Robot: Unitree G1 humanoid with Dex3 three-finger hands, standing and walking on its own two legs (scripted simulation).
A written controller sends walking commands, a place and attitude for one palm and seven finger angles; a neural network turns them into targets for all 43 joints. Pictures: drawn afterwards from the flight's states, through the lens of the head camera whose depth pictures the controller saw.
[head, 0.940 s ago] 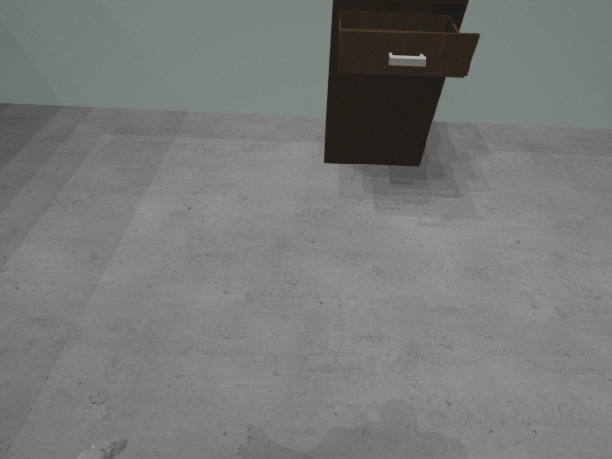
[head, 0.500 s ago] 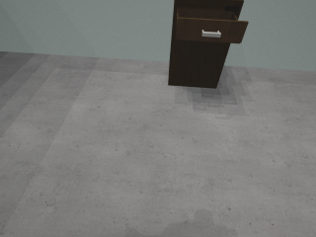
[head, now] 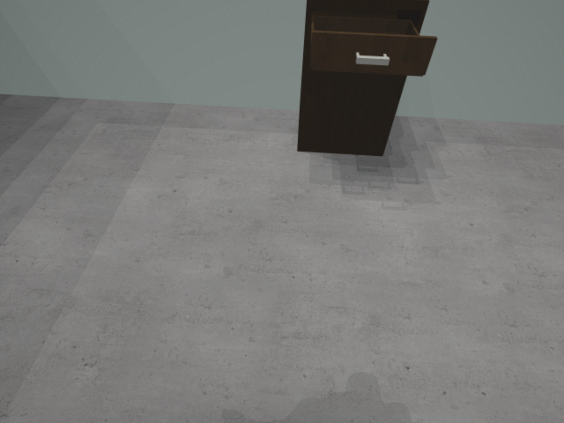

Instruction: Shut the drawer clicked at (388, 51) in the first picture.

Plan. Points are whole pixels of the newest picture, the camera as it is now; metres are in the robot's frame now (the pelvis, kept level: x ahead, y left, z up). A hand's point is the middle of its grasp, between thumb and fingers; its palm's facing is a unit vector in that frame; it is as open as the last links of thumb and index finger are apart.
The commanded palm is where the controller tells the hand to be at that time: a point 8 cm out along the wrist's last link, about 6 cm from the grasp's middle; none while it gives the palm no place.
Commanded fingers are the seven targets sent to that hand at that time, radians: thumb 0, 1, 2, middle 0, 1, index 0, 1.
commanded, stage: look at it before walking up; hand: left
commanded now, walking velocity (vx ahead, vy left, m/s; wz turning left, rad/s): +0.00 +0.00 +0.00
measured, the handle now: (371, 57) +1.37 -0.26 -0.07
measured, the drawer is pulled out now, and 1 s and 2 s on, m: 0.30 0.30 0.30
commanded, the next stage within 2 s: walk to a spot facing it in 0.50 s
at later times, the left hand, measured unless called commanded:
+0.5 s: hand out of the picture +0.07 +0.25 -0.16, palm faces -0.03 -0.94 -0.33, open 7.4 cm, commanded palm none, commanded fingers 0.00 0.90 0.90 -0.20 -0.30 -0.20 -0.30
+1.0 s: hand out of the picture +0.08 +0.17 -0.18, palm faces -0.10 -0.97 -0.23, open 7.4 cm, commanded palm none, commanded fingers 0.00 0.90 0.90 -0.20 -0.30 -0.20 -0.30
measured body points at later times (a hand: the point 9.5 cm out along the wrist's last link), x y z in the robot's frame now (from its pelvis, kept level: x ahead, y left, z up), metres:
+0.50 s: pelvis +0.00 +0.00 +0.00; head +0.01 +0.00 +0.45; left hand +0.08 +0.30 -0.13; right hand +0.08 -0.29 -0.13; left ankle +0.01 +0.13 -0.74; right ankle +0.01 -0.12 -0.74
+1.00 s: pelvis +0.06 -0.03 -0.02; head +0.07 -0.04 +0.43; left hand +0.09 +0.22 -0.17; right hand +0.03 -0.29 -0.18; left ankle +0.01 +0.12 -0.71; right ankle +0.03 -0.11 -0.75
